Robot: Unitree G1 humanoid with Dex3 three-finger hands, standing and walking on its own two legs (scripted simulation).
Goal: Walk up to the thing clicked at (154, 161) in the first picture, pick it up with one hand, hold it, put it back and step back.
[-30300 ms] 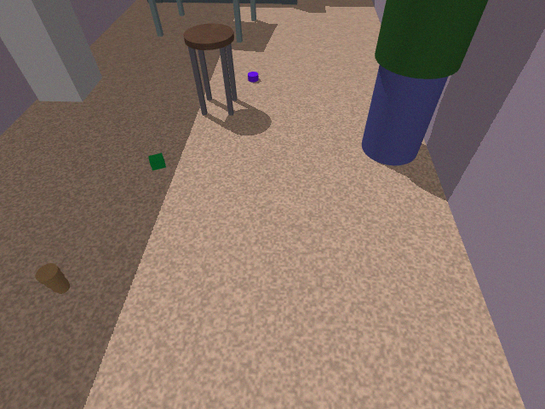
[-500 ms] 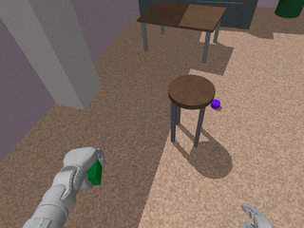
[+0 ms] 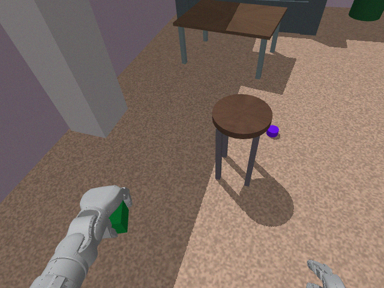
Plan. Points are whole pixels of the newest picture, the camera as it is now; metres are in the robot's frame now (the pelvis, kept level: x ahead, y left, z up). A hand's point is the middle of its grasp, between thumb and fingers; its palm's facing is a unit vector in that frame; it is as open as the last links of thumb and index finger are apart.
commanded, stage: crouch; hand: left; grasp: from above
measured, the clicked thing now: (109, 217) +0.31 +0.23 -0.06
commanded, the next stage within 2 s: lower in 1.92 s
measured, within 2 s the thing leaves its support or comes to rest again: neither
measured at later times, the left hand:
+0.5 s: hand (124, 235) +0.30 +0.23 -0.18, palm faces -0.45 +0.01 -0.89, open 9.2 cm
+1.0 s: hand (145, 245) +0.35 +0.23 -0.42, palm faces -0.47 -0.02 -0.88, open 9.2 cm
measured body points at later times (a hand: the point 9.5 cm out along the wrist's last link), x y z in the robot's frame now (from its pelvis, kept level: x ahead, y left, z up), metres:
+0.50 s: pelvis -0.03 +0.00 -0.07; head +0.06 +0.01 +0.37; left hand +0.32 +0.22 -0.13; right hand +0.06 -0.29 -0.18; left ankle +0.00 +0.12 -0.74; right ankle +0.02 -0.13 -0.74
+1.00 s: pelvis -0.07 +0.01 -0.27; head +0.13 +0.03 +0.13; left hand +0.37 +0.23 -0.37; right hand -0.02 -0.26 -0.40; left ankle +0.00 +0.12 -0.74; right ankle +0.02 -0.13 -0.74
